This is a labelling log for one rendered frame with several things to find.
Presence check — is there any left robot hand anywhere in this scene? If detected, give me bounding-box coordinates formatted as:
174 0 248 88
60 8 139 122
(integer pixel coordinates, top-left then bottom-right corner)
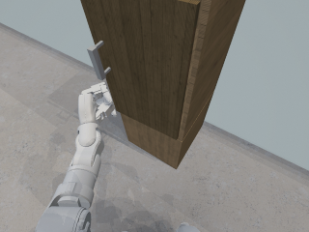
78 82 117 125

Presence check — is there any robot right shin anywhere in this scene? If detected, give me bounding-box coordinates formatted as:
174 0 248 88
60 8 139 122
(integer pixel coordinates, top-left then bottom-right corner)
179 222 189 228

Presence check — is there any left robot upper arm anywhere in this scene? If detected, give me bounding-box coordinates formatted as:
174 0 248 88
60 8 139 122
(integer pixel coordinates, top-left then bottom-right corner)
37 206 92 232

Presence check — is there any handle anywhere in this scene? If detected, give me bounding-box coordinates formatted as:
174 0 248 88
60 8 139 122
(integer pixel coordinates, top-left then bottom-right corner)
87 41 111 80

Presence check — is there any left robot forearm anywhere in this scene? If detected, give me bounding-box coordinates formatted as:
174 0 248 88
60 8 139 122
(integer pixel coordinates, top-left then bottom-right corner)
35 123 105 232

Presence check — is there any cupboard door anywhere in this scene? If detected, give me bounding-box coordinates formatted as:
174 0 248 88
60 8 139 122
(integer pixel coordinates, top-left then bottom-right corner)
80 0 201 140

